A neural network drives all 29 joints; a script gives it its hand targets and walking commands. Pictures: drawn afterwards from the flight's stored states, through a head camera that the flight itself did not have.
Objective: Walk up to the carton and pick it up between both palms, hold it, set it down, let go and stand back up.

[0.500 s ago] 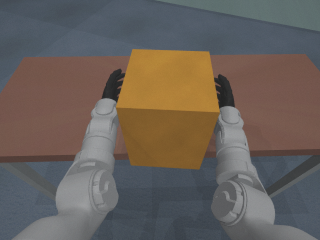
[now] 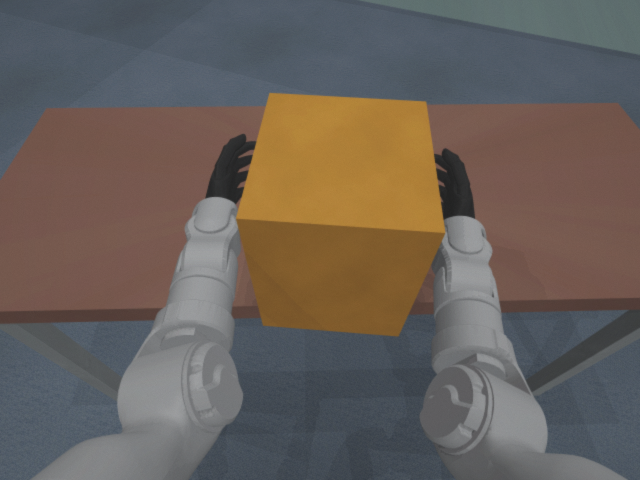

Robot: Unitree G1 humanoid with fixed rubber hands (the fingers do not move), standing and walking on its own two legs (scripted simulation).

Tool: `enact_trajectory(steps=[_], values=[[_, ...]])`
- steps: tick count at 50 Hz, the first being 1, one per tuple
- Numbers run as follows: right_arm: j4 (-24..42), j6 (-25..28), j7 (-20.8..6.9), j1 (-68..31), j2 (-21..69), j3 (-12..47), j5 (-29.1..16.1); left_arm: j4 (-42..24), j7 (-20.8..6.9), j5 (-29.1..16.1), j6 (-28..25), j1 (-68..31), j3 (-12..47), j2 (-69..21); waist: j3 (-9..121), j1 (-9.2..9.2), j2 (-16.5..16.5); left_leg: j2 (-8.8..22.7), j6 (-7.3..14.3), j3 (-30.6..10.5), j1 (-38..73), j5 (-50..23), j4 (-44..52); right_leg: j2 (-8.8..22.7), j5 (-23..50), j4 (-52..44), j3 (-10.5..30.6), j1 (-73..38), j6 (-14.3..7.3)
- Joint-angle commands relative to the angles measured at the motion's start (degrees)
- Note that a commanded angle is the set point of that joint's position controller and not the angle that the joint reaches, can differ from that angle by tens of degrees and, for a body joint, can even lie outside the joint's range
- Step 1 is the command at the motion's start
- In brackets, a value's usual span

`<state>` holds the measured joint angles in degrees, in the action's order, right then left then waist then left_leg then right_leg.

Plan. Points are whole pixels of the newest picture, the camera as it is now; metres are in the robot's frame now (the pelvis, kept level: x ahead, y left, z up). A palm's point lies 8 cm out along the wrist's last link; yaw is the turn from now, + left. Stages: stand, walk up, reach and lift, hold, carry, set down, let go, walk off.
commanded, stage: set down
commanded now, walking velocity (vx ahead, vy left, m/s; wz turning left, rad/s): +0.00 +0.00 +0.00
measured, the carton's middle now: (338, 222) +0.43 -0.02 +0.05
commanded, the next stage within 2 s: none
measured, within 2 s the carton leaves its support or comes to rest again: neither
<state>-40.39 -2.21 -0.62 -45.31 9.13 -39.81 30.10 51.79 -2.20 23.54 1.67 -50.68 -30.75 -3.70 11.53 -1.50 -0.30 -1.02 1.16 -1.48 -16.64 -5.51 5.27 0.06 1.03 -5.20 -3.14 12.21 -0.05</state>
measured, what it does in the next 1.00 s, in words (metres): stands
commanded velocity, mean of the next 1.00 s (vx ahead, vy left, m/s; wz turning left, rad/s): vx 0.00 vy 0.00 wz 0.00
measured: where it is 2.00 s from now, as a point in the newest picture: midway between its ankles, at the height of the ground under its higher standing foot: outside the picture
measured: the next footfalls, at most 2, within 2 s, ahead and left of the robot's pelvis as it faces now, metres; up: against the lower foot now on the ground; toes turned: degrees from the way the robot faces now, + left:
none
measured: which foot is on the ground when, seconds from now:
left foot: down 0.00-1.00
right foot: down 0.00-1.00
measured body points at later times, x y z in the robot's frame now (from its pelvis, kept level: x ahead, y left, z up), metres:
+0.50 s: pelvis +0.00 +0.00 +0.00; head +0.06 +0.00 +0.45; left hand +0.46 +0.12 +0.10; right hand +0.43 -0.17 +0.09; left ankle +0.00 +0.11 -0.75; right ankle -0.05 -0.12 -0.75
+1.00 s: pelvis +0.00 +0.01 +0.00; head +0.07 +0.00 +0.44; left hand +0.49 +0.16 +0.11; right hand +0.46 -0.19 +0.10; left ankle +0.00 +0.11 -0.75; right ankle -0.05 -0.12 -0.75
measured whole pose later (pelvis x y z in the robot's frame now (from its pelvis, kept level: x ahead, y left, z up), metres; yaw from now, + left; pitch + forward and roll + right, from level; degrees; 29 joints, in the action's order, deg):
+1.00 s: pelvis +0.00 +0.01 +0.00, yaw -4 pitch +19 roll +0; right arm -59.8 -5.6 9.8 -56.5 -8.2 -8.1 -3.4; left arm 63.9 3.2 -5.8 5.3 -58.2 -8.8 14.6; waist 11.3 -0.4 -0.8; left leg -0.6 0.9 2.6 -24.2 -0.8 -4.1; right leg 0.1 -2.2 4.0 0.9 21.1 0.4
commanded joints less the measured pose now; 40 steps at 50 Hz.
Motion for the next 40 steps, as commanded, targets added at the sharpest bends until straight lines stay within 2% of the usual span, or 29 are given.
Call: enact_trajectory(steps=[1,10,20,28,30,32,34,36,37,39,40], values=[[-3.5,0.4,-6.1,-26.8,19.8,13.9,0.6,0.6,-6.1,0.6,-1.2,-23.9,12.4,-22.0,23.9,0.04,-0.9,-0.3,2.4,1.2,12.7,-10.1,2.9,-2.7,14.1,-1.0,-1.0,-9.6,1.1],[-4.0,0.4,-6.3,-26.2,19.7,13.1,1.2,0.9,-6.1,1.0,-1.1,-23.5,12.3,-21.9,23.8,0.05,-1.2,-0.3,2.5,1.2,12.0,-9.1,3.4,-2.6,13.4,-1.3,-1.1,-8.9,1.3],[-5.1,-0.5,-7.1,-27.2,18.4,13.7,0.9,0.4,-6.5,-0.6,-0.1,-22.9,12.8,-19.8,23.8,0.12,-1.2,-0.8,1.2,1.5,14.7,-8.8,2.3,-3.0,13.5,-0.5,-1.4,-8.1,2.1],[-6.1,-0.3,-5.8,-27.9,13.1,13.5,-0.4,1.5,-5.4,-2.4,-0.4,-23.3,11.4,-11.7,24.5,0.14,-0.8,-1.1,0.2,2.1,14.4,-9.8,0.8,-2.9,15.2,1.5,-0.5,-9.0,2.5],[-6.8,0.0,-4.6,-27.5,7.9,12.9,-1.2,2.4,-4.4,-3.5,-0.8,-23.2,10.2,-5.3,25.2,0.04,-0.3,-1.1,-0.2,2.6,14.1,-10.3,0.2,-2.9,16.2,2.6,0.0,-9.3,2.6],[-7.9,0.8,-1.8,-26.6,-3.7,12.0,-3.8,2.7,-1.8,-5.7,-1.7,-23.8,8.8,8.1,26.6,-0.02,0.4,-1.4,-0.5,3.2,12.6,-10.7,-1.5,-2.5,16.6,4.6,0.6,-9.6,2.5],[-8.6,1.3,2.2,-30.4,-9.1,16.1,-11.1,3.2,1.7,-10.5,-2.6,-28.1,10.9,16.3,28.5,0.77,0.3,-1.7,-0.8,3.1,9.7,-10.1,-5.0,-2.1,16.9,7.6,2.0,-8.9,1.6],[-8.9,0.7,6.3,-35.1,-11.3,21.9,-19.6,3.8,5.1,-16.7,-2.2,-33.5,12.8,19.4,31.1,2.18,0.1,-1.9,-0.8,3.4,7.5,-8.9,-8.5,-1.4,17.4,11.5,3.7,-10.1,0.6],[-9.1,0.2,7.9,-36.2,-12.5,24.7,-22.3,4.5,6.1,-18.6,-1.5,-34.4,13.4,20.0,31.8,2.85,0.2,-1.9,-0.4,3.5,6.8,-8.2,-9.1,-1.0,17.9,13.0,4.3,-12.1,0.6],[-9.0,-1.0,9.9,-36.5,-15.3,27.8,-26.2,5.9,7.0,-21.4,-0.2,-33.0,15.2,20.9,33.2,2.87,-0.3,-1.8,-0.6,3.4,8.5,-9.1,-11.1,-1.2,17.9,14.5,4.5,-11.9,0.7],[-9.0,-1.5,10.6,-36.4,-17.1,28.5,-27.6,6.4,6.9,-22.6,0.4,-32.1,16.3,21.4,34.8,2.43,-1.0,-1.6,-1.3,3.3,11.4,-11.5,-12.8,-1.6,17.5,14.5,4.1,-9.7,0.6]])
